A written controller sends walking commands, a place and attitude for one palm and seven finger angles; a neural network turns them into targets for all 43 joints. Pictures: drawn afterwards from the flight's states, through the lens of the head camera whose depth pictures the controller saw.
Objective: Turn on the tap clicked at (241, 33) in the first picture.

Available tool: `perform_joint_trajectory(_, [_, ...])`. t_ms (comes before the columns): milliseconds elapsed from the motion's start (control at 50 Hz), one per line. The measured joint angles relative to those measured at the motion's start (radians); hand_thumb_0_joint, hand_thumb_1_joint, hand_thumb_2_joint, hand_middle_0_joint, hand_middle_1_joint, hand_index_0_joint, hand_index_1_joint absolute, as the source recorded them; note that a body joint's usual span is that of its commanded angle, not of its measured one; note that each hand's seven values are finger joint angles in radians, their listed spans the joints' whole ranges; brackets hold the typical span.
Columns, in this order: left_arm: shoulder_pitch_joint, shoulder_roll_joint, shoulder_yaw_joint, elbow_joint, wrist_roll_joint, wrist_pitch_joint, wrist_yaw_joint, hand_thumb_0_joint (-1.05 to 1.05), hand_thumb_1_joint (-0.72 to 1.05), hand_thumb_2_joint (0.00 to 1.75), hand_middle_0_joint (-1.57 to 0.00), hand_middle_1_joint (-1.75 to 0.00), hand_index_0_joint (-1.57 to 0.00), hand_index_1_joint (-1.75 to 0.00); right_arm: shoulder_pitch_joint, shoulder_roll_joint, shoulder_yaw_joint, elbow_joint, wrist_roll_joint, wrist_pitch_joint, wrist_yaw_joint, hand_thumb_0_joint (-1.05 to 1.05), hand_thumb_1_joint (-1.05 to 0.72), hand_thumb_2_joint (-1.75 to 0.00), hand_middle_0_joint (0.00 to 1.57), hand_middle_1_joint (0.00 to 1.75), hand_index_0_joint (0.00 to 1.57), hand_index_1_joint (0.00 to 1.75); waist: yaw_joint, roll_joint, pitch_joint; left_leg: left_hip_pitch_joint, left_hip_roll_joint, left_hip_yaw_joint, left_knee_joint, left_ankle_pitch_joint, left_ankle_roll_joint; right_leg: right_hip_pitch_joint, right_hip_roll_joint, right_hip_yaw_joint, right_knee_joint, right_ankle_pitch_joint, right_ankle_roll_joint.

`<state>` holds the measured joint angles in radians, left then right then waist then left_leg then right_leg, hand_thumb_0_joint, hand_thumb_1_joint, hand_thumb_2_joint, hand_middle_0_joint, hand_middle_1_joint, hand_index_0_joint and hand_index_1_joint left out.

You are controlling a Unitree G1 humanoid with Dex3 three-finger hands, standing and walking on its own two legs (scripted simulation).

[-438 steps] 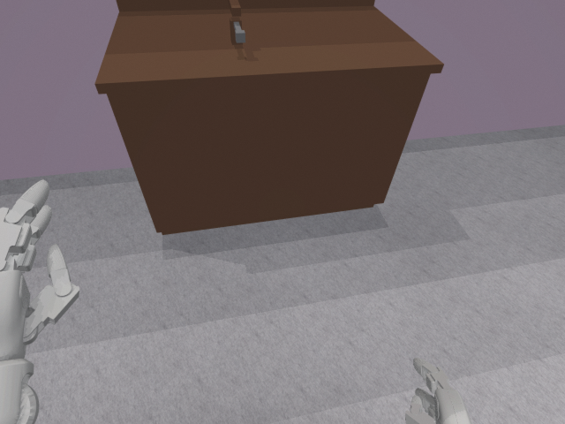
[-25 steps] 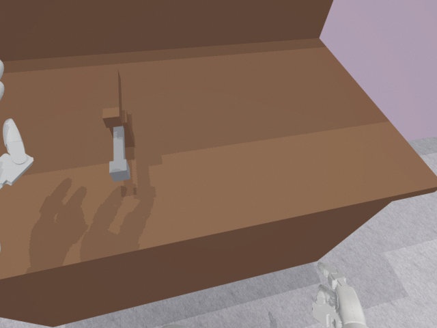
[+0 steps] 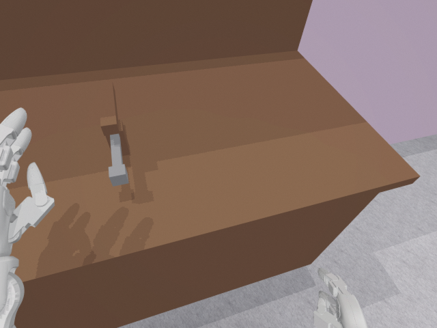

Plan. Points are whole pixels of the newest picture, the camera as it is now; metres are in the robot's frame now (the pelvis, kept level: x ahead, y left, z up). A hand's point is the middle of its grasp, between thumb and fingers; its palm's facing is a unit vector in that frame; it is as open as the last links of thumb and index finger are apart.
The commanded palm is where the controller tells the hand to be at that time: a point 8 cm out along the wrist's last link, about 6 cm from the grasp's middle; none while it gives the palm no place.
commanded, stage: shuffle to correct the standing spot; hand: left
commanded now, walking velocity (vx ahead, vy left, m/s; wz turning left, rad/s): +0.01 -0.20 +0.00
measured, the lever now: (118, 175) +0.34 +0.23 +0.08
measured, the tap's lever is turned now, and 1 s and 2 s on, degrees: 0 0 0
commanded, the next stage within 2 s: none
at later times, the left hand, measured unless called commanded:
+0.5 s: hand (99, 200) +0.24 +0.20 +0.16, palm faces +0.31 -0.86 -0.41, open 7.4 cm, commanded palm +0.17 +0.24 +0.18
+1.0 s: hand (112, 209) +0.23 +0.18 +0.16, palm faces +0.34 -0.86 -0.39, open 7.4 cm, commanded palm +0.16 +0.22 +0.18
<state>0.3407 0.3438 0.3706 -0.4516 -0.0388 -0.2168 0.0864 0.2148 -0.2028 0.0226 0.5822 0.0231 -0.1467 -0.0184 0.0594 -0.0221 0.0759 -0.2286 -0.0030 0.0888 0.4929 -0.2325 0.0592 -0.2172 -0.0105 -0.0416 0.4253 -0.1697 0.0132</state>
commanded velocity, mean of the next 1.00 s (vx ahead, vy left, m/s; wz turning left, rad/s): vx -0.01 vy -0.20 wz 0.00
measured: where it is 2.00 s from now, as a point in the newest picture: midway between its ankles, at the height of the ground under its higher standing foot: outside the picture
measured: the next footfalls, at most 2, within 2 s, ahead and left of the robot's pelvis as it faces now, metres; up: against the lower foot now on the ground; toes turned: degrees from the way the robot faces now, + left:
none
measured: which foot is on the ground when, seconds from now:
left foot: down 0.00-1.00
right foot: down 0.00-1.00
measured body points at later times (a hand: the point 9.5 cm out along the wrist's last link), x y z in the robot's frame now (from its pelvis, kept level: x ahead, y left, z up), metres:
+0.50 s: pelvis +0.01 -0.04 +0.00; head +0.05 -0.02 +0.44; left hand +0.21 +0.25 +0.18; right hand +0.20 -0.26 -0.07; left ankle +0.03 +0.07 -0.74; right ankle +0.04 -0.13 -0.74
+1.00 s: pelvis +0.01 -0.06 -0.01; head +0.03 -0.05 +0.44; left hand +0.20 +0.23 +0.18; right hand +0.17 -0.29 -0.08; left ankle +0.03 +0.07 -0.74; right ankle +0.04 -0.13 -0.74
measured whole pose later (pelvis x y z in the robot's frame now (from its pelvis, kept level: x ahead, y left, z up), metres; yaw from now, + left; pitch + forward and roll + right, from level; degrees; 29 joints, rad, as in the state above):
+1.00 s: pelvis +0.01 -0.06 -0.01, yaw +0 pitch +0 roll -1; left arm 0.43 0.40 0.37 -0.49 -0.09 -0.15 0.06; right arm 0.24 -0.19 0.01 0.57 0.02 -0.11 -0.02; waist 0.01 -0.01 0.06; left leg -0.29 0.08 0.04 0.56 -0.26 -0.03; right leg -0.27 0.07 -0.09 0.49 -0.21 -0.08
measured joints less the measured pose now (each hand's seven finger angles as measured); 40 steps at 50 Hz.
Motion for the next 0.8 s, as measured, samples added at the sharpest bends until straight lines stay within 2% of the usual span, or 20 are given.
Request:
perform_joint_trajectory(100, [-0.004,0.005,-0.03,0.05,0.009,0.0,-0.016,0.01,0.9,0.9,-0.21,-0.3,-0.2,-0.3,-0.017,0.032,0.011,-0.028,0.003,0.011,0.012,0.02,-0.91,-0.9,0.2,0.3,0.2,0.3,-0.014,-0.009,-0.02,0.002,-0.003,0.006,-0.01,0.001,-0.004,-0.014,-0.003,0.007,0.021,-0.015,-0.003])
perform_joint_trajectory(240, [0.012,0.022,-0.017,0.038,-0.004,0.033,-0.027,0.01,0.89,0.9,-0.21,-0.3,-0.2,-0.3,-0.018,0.055,0.022,-0.053,-0.002,0.024,0.028,0.02,-0.9,-0.9,0.2,0.3,0.2,0.3,-0.029,-0.01,0.007,-0.011,0.027,-0.019,0.01,-0.013,-0.027,0.001,0.027,-0.018,-0.008,-0.01,-0.024])
perform_joint_trajectory(360, [0.044,0.038,-0.003,-0.057,-0.02,0.029,-0.035,0.01,0.89,0.9,-0.21,-0.3,-0.21,-0.3,-0.021,0.037,0.004,-0.047,-0.006,0.027,0.028,0.02,-0.9,-0.9,0.2,0.3,0.2,0.3,-0.026,-0.015,0.032,-0.023,0.047,-0.03,0.034,-0.028,-0.046,-0.005,0.046,-0.029,0.003,-0.023,-0.04])
perform_joint_trajectory(460, [0.064,0.059,0.013,-0.072,-0.031,0.032,-0.043,0.01,0.89,0.9,-0.21,-0.3,-0.21,-0.3,-0.031,0.016,-0.017,-0.048,-0.004,0.04,0.021,0.02,-0.91,-0.9,0.2,0.3,0.2,0.3,-0.034,-0.003,0.035,-0.032,0.062,-0.038,0.052,-0.036,-0.06,-0.011,0.06,-0.036,0.015,-0.03,-0.054])
perform_joint_trajectory(660, [0.1,0.056,0.009,-0.062,-0.05,0.057,-0.04,0.01,0.89,0.9,-0.21,-0.3,-0.21,-0.3,-0.022,-0.001,-0.029,-0.047,0.0,0.046,0.001,0.02,-0.91,-0.9,0.2,0.3,0.2,0.3,-0.039,0.007,0.01,-0.052,0.081,-0.043,0.072,-0.034,-0.082,-0.043,0.077,-0.041,0.056,-0.041,-0.081])
perform_joint_trajectory(800, [0.098,0.045,-0.002,-0.061,-0.053,0.058,-0.028,0.01,0.89,0.9,-0.21,-0.3,-0.21,-0.3,0.003,0.002,-0.023,-0.027,0.001,0.043,-0.008,0.02,-0.91,-0.9,0.2,0.3,0.2,0.3,-0.042,0.01,-0.017,-0.071,0.088,-0.053,0.087,-0.039,-0.082,-0.058,0.084,-0.051,0.068,-0.044,-0.093])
